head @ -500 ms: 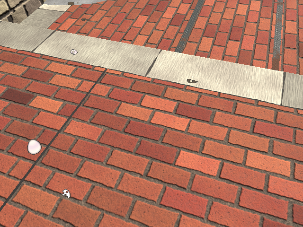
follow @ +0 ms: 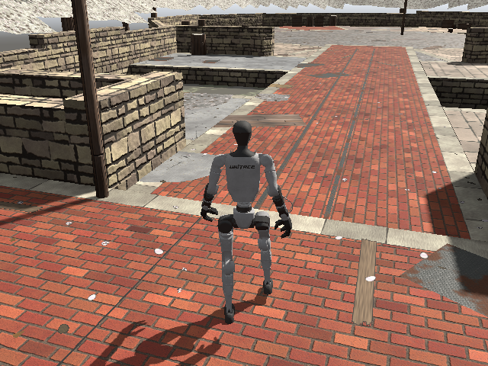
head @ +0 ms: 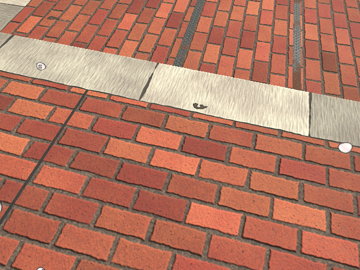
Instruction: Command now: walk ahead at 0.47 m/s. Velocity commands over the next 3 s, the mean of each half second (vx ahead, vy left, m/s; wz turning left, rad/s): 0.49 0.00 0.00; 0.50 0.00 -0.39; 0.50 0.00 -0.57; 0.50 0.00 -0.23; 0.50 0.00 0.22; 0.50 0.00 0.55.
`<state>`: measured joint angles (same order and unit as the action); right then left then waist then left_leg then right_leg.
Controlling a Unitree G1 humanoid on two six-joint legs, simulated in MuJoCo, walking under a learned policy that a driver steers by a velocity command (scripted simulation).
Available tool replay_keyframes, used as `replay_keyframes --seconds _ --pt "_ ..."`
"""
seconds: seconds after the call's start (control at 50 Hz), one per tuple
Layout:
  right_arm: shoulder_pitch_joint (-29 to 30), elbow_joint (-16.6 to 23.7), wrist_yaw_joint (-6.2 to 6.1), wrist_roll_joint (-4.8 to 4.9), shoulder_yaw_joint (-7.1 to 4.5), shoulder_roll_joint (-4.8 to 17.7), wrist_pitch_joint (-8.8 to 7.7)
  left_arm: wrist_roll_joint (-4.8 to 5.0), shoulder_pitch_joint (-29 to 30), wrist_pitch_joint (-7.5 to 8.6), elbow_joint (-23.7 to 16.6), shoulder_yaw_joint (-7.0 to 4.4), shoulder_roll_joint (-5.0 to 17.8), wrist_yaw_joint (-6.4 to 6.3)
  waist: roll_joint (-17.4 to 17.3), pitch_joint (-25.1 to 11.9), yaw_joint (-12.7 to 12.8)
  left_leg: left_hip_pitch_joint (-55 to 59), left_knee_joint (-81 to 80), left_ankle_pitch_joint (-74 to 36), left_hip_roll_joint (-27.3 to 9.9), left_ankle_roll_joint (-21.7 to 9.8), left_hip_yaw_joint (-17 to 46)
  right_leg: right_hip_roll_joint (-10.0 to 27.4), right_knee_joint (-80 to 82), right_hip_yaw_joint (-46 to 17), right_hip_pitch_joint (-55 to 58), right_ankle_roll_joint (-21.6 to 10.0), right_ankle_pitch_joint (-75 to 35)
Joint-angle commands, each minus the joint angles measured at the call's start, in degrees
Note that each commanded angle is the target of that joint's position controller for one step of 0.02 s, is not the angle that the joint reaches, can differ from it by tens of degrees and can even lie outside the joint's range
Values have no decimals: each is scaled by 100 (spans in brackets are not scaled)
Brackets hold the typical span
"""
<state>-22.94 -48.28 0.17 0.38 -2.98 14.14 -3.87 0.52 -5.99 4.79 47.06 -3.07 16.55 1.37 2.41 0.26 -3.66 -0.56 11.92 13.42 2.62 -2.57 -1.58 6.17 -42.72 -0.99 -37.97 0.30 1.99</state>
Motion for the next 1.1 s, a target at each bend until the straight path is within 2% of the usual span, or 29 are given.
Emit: replay_keyframes --seconds 0.02,0.08,0.12,0.14,0.16,0.18,0.2,0.22,0.24,0.26,0.28,0.32,0.38,0.48,0.58,0.66,0.68,0.7,0.72,0.74,0.76,0.78,0.8,0.82,0.84,0.88,0.92,1.0,1.1 --pt "39 242 -66 56 -252 1054 -95 26 791 70 -541 58 130 73 -664 464 -6 -582 -618 -1269 -1378 -859 634 -225 851 154 319 30 -740" --pt "-73 74 -79 106 -275 1078 -56 50 1032 79 -691 34 293 147 -649 531 69 -5 -420 -1534 -1663 -749 641 -249 1249 -6 302 -186 -609" --pt "-61 18 -96 100 -303 1145 3 40 890 93 -682 -17 442 176 -692 368 225 383 -37 -2351 -1760 -638 609 -356 1354 64 612 -347 -208" --pt "-17 15 -105 82 -319 1211 39 35 588 92 -613 -81 573 165 -789 123 407 497 406 -3323 -1717 -571 546 -523 1347 215 1107 -450 33" --pt "30 14 -118 58 -297 1183 94 31 -145 78 -396 -202 765 129 -786 -335 794 393 1332 -4163 -1503 -445 355 -713 1400 392 2092 -608 123" --pt "-22 71 -143 4 -218 1046 126 16 -1129 58 -139 -323 1039 69 -648 -1025 1193 -403 2692 -3634 -1231 -255 176 -380 1211 58 3670 -841 137" --pt "-776 200 -72 -27 -7 359 37 -94 -1840 24 -27 -465 1636 36 679 -2019 985 -2802 5141 -1243 -386 191 -27 1211 1349 -2564 6086 -1795 1241" --pt "-679 99 -59 38 21 385 -98 0 -1921 20 34 -353 1259 62 1174 -2431 1051 -3625 6098 1900 73 201 782 1585 2463 -4322 6291 -1989 2133" --pt "-87 276 -27 205 -135 941 -193 39 -1468 34 -7 -243 961 56 831 -1449 1035 -4220 6500 1694 -302 89 920 1390 2641 -3625 5597 -1658 2461" --pt "362 412 -36 241 -134 1002 -243 16 -1012 35 -107 -194 801 40 438 -827 889 -4240 6304 1167 -613 7 717 1199 2751 -2866 4711 -1475 2126" --pt "583 441 -65 143 -145 960 -246 -34 -656 45 -146 -147 648 43 101 -389 704 -4032 5928 730 -846 13 610 995 2924 -2293 3852 -1397 1571" --pt "366 353 -84 63 -165 799 -118 -138 -343 108 -164 -92 441 57 292 -217 341 -3329 5483 277 -1109 39 672 677 3250 -1667 2940 -1322 945" --pt "465 381 -103 17 -129 612 26 -81 -423 192 -29 -127 571 35 186 3 231 -3364 4963 -104 -1192 205 575 600 3621 -1130 2517 -1467 445" --pt "1547 654 -61 -38 -74 500 -49 -13 -881 135 177 -158 768 -97 -25 273 547 -3625 3116 -1672 -1073 367 409 358 3722 -527 2743 -1282 -103" --pt "2523 937 83 33 -21 477 -161 85 -1535 -7 434 -192 897 -149 -57 445 864 -3459 1930 -1901 -738 416 357 502 3355 -710 3304 -1235 2" --pt "2323 930 153 49 -102 775 -264 90 -1544 -134 468 -262 993 -212 200 255 568 -2774 1504 -1188 -578 227 426 742 2676 -1109 3723 -1051 -418" --pt "1852 805 132 45 -173 903 -287 84 -1445 -158 443 -259 983 -213 226 9 277 -2057 1332 -1045 -470 107 299 596 2182 -1034 3641 -946 -996" --pt "1011 585 81 3 -308 1190 -307 32 -1442 -159 400 -187 782 -201 122 -625 -100 -716 1437 -1084 -603 -106 357 234 1139 -821 3234 -768 -1170" --pt "13 479 22 -82 -413 1613 -287 -118 -1461 -155 196 -43 367 -195 -633 -1659 -433 1000 1672 -1009 -1746 -438 1506 -287 -710 -464 2154 -528 344" --pt "-69 357 60 -102 -458 1844 -214 66 -2208 -46 79 69 -84 -176 -2386 -2252 9 2414 889 342 -2785 -1185 3987 -983 -2352 -293 188 -262 3208" --pt "123 465 67 -74 -293 1173 -206 200 -1911 -14 182 -82 605 -186 -1569 -1747 -172 1993 571 1086 -2597 -1011 3943 -619 -2982 -786 -336 -262 3104" --pt "467 499 47 -48 -209 895 -212 252 -1420 -11 54 -173 853 -190 -1158 -991 -176 1297 490 900 -2426 -780 2997 -398 -3034 -676 -550 -291 2557" --pt "807 502 52 -67 -171 800 -219 213 -1225 -32 34 -177 756 -216 -773 -616 -14 604 344 269 -2202 -689 2387 -160 -2908 -569 -344 -246 2087" --pt "1037 472 58 -82 -142 662 -224 143 -1133 -67 5 -205 677 -218 -765 -304 109 97 165 -174 -2014 -665 1889 -13 -2643 -573 -204 -212 1776" --pt "1165 443 49 -125 -135 625 -247 144 -1210 -130 -9 -215 555 -197 -903 -201 255 -268 -8 -453 -1899 -626 1491 123 -2501 -584 100 -188 1559" --pt "1260 364 38 -109 -161 620 -293 161 -1165 -256 -99 -193 327 -169 -858 -42 354 -571 -268 -896 -1844 -712 968 203 -2327 -483 177 -133 1402" --pt "1237 273 7 -103 -216 749 -319 122 -956 -337 -261 -183 252 -161 -693 105 382 -628 -418 -1260 -1882 -791 586 249 -1985 -488 -50 -73 1100" --pt "1175 160 -62 -106 -289 962 -261 85 -445 -315 -499 -138 185 -41 -570 255 268 -512 -539 -1563 -1743 -728 -236 203 -680 -285 -36 -46 14" --pt "814 -8 -106 24 -374 1189 -117 72 418 -309 -893 -90 183 125 -473 508 -4 96 -409 -1751 -1902 -592 -769 55 367 151 17 -229 -165"
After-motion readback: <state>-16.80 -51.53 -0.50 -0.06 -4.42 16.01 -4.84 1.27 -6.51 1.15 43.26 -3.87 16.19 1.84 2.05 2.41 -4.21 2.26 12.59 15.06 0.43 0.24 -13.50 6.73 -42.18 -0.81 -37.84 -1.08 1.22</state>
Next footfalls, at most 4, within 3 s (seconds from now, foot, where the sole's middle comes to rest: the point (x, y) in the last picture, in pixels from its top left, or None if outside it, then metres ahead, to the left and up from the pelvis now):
0.18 right None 0.30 -0.14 -0.78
0.70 left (148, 244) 0.59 0.09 -0.78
1.22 right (224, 194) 0.79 -0.23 -0.78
1.76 left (210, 125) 1.18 -0.22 -0.78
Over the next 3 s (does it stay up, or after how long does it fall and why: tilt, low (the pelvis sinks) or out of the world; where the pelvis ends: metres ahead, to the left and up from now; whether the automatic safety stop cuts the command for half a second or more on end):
stays up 1.63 -0.51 -0.18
